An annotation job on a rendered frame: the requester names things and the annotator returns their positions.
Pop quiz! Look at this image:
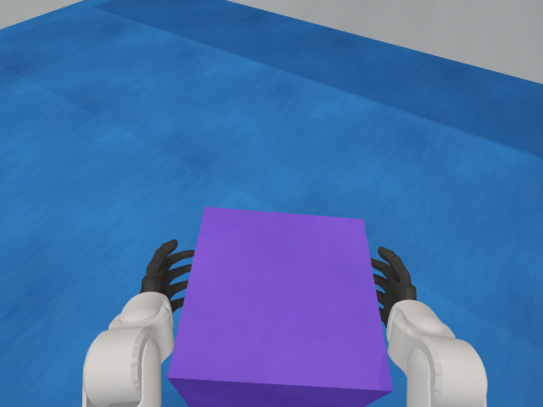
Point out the robot left forearm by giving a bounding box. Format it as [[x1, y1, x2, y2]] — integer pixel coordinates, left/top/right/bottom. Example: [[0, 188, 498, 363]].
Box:
[[82, 292, 175, 407]]

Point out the robot right forearm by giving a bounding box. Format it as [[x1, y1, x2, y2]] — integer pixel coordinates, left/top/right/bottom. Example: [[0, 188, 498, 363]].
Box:
[[387, 300, 488, 407]]

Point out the robot right hand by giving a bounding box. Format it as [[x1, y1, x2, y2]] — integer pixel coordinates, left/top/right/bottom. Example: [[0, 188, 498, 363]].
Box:
[[370, 247, 417, 328]]

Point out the carton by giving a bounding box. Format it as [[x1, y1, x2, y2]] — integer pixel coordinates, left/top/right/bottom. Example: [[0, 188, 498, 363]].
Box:
[[167, 207, 393, 407]]

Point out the robot left hand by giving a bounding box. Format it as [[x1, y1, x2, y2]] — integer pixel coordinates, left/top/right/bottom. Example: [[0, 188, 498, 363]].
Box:
[[139, 239, 195, 313]]

